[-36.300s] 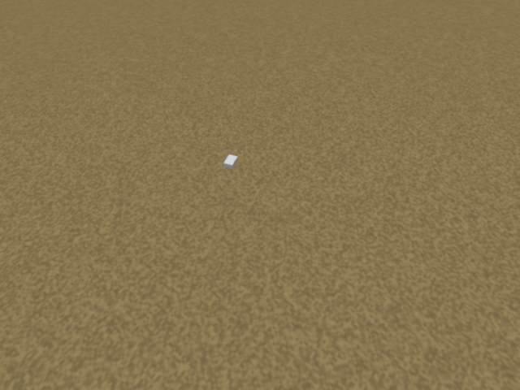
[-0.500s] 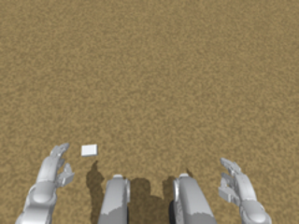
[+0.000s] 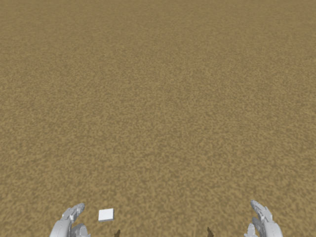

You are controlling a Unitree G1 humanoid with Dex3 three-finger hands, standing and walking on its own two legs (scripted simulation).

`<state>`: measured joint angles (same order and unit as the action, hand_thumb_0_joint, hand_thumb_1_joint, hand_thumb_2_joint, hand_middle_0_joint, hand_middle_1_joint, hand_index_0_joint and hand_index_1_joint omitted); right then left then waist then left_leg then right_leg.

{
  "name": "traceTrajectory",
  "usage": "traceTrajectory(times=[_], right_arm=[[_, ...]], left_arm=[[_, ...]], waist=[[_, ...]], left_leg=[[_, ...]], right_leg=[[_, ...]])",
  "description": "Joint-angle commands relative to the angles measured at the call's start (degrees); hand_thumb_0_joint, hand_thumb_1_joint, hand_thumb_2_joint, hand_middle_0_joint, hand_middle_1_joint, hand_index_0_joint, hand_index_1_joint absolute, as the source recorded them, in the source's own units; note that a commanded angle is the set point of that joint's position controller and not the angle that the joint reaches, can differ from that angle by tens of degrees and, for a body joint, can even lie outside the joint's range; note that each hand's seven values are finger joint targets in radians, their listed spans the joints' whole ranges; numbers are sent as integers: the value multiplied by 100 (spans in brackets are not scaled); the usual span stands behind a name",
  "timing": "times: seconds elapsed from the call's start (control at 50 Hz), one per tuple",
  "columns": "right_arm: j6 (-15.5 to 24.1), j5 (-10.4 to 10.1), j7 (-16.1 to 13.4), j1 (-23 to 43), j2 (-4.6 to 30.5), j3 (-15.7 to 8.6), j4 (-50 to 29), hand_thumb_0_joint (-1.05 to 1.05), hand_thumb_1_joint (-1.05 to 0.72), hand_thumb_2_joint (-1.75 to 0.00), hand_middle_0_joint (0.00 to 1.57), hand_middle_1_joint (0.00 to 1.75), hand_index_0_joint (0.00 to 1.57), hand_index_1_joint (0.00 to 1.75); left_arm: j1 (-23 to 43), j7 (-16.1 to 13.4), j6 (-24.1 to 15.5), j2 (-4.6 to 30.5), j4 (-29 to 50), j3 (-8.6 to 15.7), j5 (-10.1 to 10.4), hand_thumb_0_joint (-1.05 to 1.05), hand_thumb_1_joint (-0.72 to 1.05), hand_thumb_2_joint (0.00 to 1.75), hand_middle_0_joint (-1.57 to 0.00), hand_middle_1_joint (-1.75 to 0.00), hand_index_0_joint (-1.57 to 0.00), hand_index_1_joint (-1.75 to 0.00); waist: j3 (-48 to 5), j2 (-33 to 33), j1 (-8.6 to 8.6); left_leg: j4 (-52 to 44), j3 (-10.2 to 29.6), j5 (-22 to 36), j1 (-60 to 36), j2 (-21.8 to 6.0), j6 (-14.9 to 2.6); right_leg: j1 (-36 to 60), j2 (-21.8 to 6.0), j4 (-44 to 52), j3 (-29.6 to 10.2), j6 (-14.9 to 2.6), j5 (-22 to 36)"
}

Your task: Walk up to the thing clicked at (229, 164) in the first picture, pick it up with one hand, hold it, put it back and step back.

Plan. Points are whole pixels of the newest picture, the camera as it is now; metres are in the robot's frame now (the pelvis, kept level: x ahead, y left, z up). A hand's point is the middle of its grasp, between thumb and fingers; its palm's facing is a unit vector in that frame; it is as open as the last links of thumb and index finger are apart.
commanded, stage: home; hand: left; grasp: from above
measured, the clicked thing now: (106, 215) +0.41 +0.30 -0.70
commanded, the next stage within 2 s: stand in 1.98 s
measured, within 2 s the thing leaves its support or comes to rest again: neither
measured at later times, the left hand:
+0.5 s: hand out of the picture +0.16 +0.18 -0.04, palm faces +0.07 -0.98 -0.20, open 7.4 cm
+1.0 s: hand out of the picture +0.15 +0.17 -0.04, palm faces +0.06 -0.98 -0.20, open 7.4 cm
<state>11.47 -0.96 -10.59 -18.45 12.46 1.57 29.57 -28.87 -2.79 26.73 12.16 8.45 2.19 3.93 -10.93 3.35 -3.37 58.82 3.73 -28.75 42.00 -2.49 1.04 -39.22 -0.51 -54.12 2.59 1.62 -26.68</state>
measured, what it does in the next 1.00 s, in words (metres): stands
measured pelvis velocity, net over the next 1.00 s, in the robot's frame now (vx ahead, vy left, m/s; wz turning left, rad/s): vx -0.01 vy -0.01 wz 0.01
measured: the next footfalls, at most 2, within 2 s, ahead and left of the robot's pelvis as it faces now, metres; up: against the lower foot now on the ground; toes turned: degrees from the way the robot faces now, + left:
none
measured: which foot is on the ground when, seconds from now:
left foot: down 0.00-1.00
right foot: down 0.00-1.00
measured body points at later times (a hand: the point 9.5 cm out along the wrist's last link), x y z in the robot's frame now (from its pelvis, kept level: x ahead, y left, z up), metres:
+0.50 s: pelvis +0.00 -0.01 +0.00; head +0.02 +0.00 +0.45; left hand +0.15 +0.23 -0.03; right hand +0.17 -0.24 -0.06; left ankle +0.00 +0.13 -0.68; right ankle +0.00 -0.14 -0.68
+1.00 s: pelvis -0.01 -0.01 +0.00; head +0.01 +0.00 +0.45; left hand +0.15 +0.23 -0.03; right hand +0.16 -0.25 -0.06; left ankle +0.00 +0.13 -0.68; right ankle +0.00 -0.14 -0.68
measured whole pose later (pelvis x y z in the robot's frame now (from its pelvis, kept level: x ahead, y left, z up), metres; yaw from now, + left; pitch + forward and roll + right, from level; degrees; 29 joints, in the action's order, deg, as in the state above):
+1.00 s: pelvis -0.01 -0.01 +0.00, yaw +0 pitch +10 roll -3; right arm 14.3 -0.1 -10.4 -16.5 12.5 1.4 31.0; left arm -28.4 -1.1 26.6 12.5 7.3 1.8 3.0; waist -9.1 2.6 -2.0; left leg 57.8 3.9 -28.0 39.5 -2.2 1.5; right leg -37.0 -0.7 -54.0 2.7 1.3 -26.5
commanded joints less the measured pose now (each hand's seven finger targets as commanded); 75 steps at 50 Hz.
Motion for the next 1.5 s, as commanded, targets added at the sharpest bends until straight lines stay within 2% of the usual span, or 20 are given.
traceTrajectory(times=[0.0, 0.06, 0.14, 0.18, 0.32, 0.34, 0.38, 0.48, 0.54, 0.6, 0.62, 0.78, 0.82, 0.92, 1.04, 1.18, 1.2, 1.26, 1.38, 1.48], right_arm=[[422, 38, -73, 487, 658, -254, -869, 0, -90, -90, 20, 30, 20, 30], [481, 56, -66, 509, 669, -276, -828, 0, -90, -90, 20, 30, 20, 30], [542, 69, -44, 594, 680, -266, -829, 0, -90, -90, 20, 30, 20, 30], [571, 78, -42, 601, 700, -288, -796, 0, -90, -90, 20, 30, 20, 30], [586, 85, -36, 619, 697, -269, -750, 0, -90, -90, 20, 30, 20, 30], [586, 88, -34, 585, 695, -276, -754, 0, -90, -90, 20, 30, 20, 30], [585, 84, -42, 616, 705, -263, -768, 0, -90, -90, 20, 30, 20, 30], [580, 76, -50, 637, 707, -275, -763, 0, -90, -90, 20, 30, 20, 30], [584, 77, -56, 621, 701, -278, -751, 0, -90, -90, 20, 30, 20, 30], [601, 85, -62, 597, 709, -287, -721, 0, -90, -90, 20, 30, 20, 30], [607, 82, -66, 618, 685, -282, -729, 0, -90, -90, 20, 30, 20, 30], [612, 68, -69, 621, 707, -295, -764, 0, -90, -90, 20, 30, 20, 30], [616, 63, -67, 653, 714, -283, -745, 0, -90, -90, 20, 30, 20, 30], [617, 65, -75, 599, 710, -297, -743, 0, -90, -90, 20, 30, 20, 30], [626, 60, -79, 647, 683, -273, -779, 0, -90, -90, 20, 30, 20, 30], [633, 61, -94, 611, 680, -287, -746, 0, -90, -90, 20, 30, 20, 30], [628, 66, -88, 622, 688, -283, -734, 0, -90, -90, 20, 30, 20, 30], [640, 67, -90, 631, 682, -280, -741, 0, -90, -90, 20, 30, 20, 30], [635, 71, -97, 586, 686, -306, -748, 0, -90, -90, 20, 30, 20, 30], [606, 69, -86, 586, 686, -297, -716, 0, -90, -90, 20, 30, 20, 30]], left_arm=[[51, 68, -214, 555, 978, 280, -98, 0, 90, 90, -20, -30, -20, -30], [214, 122, -253, 583, 905, 289, -140, 0, 90, 90, -20, -30, -20, -30], [261, 162, -286, 614, 971, 313, -157, 0, 90, 90, -20, -30, -20, -30], [285, 166, -304, 638, 1071, 287, -160, 0, 90, 90, -20, -30, -20, -30], [167, 147, -320, 622, 975, 306, -163, 0, 90, 90, -20, -30, -20, -30], [209, 145, -346, 625, 1090, 262, -157, 0, 90, 90, -20, -30, -20, -30], [172, 130, -337, 642, 1030, 284, -141, 0, 90, 90, -20, -30, -20, -30], [129, 128, -339, 637, 960, 308, -154, 0, 90, 90, -20, -30, -20, -30], [165, 125, -328, 664, 1004, 330, -148, 0, 90, 90, -20, -30, -20, -30], [171, 134, -320, 620, 941, 326, -119, 0, 90, 90, -20, -30, -20, -30], [112, 135, -317, 613, 919, 306, -135, 0, 90, 90, -20, -30, -20, -30], [226, 138, -296, 636, 1030, 303, -139, 0, 90, 90, -20, -30, -20, -30], [270, 142, -286, 645, 994, 305, -132, 0, 90, 90, -20, -30, -20, -30], [178, 148, -275, 639, 1012, 299, -144, 0, 90, 90, -20, -30, -20, -30], [213, 144, -271, 626, 953, 289, -139, 0, 90, 90, -20, -30, -20, -30], [184, 135, -268, 653, 1065, 293, -162, 0, 90, 90, -20, -30, -20, -30], [218, 141, -266, 640, 993, 270, -160, 0, 90, 90, -20, -30, -20, -30], [223, 140, -280, 649, 1031, 306, -142, 0, 90, 90, -20, -30, -20, -30], [130, 133, -281, 644, 1092, 290, -151, 0, 90, 90, -20, -30, -20, -30], [181, 135, -300, 673, 1128, 300, -132, 0, 90, 90, -20, -30, -20, -30]], waist=[[-143, -182, 26], [-129, -114, 5], [-105, -62, 85], [-299, -21, 60], [-316, -20, 92], [-443, 42, 69], [-384, -117, 85], [-240, -58, 141], [-286, -24, 147], [-302, -102, 79], [-291, -141, 132], [-256, -110, 112], [-96, -105, 120], [-276, 3, 117], [-103, -141, 108], [-308, -45, 132], [-170, -48, 113], [-203, -76, 98], [-358, -30, 108], [-320, 15, 144]], left_leg=[[-1032, -149, 1381, -693, 241, -171], [-1024, -175, 1403, -759, 252, -170], [-1049, -199, 1204, -776, 279, -164], [-1033, -165, 1400, -886, 268, -150], [-1040, -134, 1427, -912, 245, -142], [-980, -144, 1604, -945, 267, -142], [-954, -157, 1598, -868, 277, -167], [-1068, -121, 1365, -815, 238, -139], [-1045, -156, 1384, -832, 244, -147], [-1024, -142, 1399, -852, 235, -149], [-1021, -134, 1371, -793, 241, -151], [-1060, -157, 1190, -776, 238, -154], [-1108, -157, 944, -694, 243, -162], [-1076, -160, 1171, -811, 232, -147], [-1057, -178, 951, -660, 256, -168], [-1045, -154, 1217, -801, 235, -148], [-1075, -154, 1106, -749, 224, -145], [-1112, -106, 971, -737, 217, -147], [-1002, -135, 1435, -826, 215, -133], [-1022, -123, 1387, -797, 216, -131]], right_leg=[[460, 217, 925, 203, -139, 1122], [432, 190, 918, 178, -142, 1149], [460, 157, 958, 158, -127, 994], [520, 166, 907, 170, -127, 1163], [531, 177, 845, 184, -143, 1181], [603, 163, 841, 157, -142, 1367], [614, 160, 871, 156, -118, 1400], [528, 180, 863, 198, -146, 1120], [559, 174, 870, 169, -139, 1148], [565, 177, 876, 170, -123, 1169], [558, 173, 884, 176, -128, 1145], [513, 172, 906, 153, -130, 973], [454, 166, 957, 155, -128, 759], [489, 170, 881, 153, -138, 947], [422, 154, 961, 145, -122, 764], [506, 164, 869, 152, -139, 975], [426, 172, 872, 162, -133, 874], [452, 181, 887, 176, -130, 772], [528, 179, 794, 174, -142, 1167], [524, 180, 807, 172, -139, 1117]])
